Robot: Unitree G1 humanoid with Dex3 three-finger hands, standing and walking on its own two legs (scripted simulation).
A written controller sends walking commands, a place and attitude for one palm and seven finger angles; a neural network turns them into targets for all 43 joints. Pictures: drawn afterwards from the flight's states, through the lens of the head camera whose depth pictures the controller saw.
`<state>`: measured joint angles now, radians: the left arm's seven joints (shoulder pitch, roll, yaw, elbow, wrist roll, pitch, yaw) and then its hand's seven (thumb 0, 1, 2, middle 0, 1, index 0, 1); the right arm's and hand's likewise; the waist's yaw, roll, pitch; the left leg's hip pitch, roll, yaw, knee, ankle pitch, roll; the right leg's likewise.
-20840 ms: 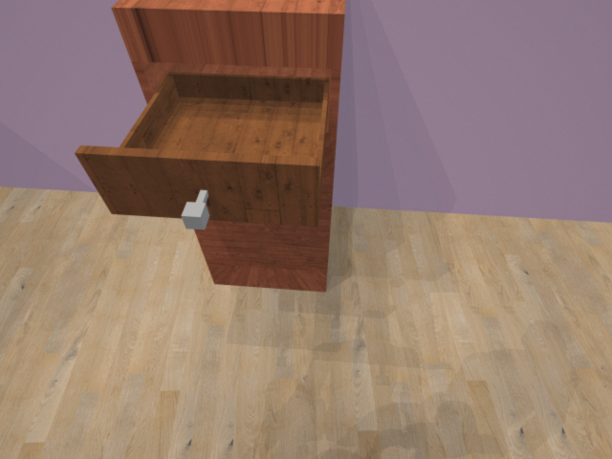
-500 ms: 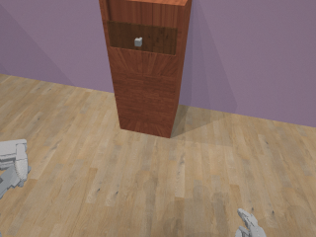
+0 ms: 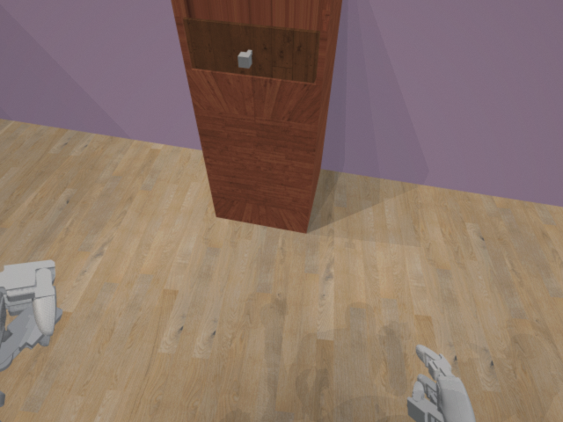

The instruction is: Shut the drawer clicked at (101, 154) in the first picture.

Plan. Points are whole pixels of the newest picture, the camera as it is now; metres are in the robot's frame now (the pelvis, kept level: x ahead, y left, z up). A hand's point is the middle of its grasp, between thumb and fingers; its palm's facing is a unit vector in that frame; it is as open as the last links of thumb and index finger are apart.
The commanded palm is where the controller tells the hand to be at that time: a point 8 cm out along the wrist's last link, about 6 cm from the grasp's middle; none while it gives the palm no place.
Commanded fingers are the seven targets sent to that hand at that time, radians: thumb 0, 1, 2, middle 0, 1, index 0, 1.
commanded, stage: let the arm hang, fingers relaxed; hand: left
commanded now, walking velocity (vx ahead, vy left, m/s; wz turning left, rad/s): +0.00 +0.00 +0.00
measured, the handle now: (246, 57) +1.02 +0.16 +0.04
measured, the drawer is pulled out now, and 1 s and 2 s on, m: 0.00 0.00 0.00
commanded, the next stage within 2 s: look to check the result in 1.20 s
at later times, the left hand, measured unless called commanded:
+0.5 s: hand out of the picture -0.01 +0.20 -0.17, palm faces +0.01 -0.97 -0.24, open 3.6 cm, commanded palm none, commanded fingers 0.00 0.90 0.90 -0.56 -0.69 -0.56 -0.69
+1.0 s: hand out of the picture +0.04 +0.19 -0.16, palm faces +0.01 -0.97 -0.24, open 7.2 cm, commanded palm none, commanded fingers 0.00 0.90 0.90 -0.20 -0.30 -0.20 -0.30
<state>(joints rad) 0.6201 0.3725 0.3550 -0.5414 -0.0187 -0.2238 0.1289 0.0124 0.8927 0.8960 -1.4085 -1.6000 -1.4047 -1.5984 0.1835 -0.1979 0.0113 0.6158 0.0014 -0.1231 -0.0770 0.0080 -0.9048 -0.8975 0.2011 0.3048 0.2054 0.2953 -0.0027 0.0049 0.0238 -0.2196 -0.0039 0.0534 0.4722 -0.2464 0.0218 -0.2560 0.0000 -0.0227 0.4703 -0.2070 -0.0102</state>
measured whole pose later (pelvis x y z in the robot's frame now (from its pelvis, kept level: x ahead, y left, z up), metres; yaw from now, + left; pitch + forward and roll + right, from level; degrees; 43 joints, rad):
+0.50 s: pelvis -0.02 -0.01 +0.00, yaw +1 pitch -1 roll +0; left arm 0.28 0.23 0.01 1.01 0.01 0.03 0.01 0.01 0.91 0.89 -0.91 -1.12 -0.91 -1.11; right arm 0.27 -0.25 0.00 1.03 -0.02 0.04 -0.01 0.00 -0.91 -0.90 0.20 0.30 0.20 0.29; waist 0.00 0.00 0.07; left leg -0.23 0.00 0.03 0.46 -0.21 0.02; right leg -0.25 0.01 -0.04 0.44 -0.17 -0.02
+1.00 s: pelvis -0.01 -0.01 +0.00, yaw +0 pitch -2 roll +0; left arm 0.19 0.18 0.01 1.10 0.01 0.00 0.02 0.00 0.91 0.90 -0.22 -0.32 -0.22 -0.32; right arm 0.26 -0.17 -0.01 1.11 -0.02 0.01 -0.02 0.00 -0.91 -0.90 0.20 0.30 0.20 0.29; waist -0.01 0.03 0.03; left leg -0.18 0.00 0.05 0.40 -0.20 0.01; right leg -0.22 0.00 -0.03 0.41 -0.17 -0.02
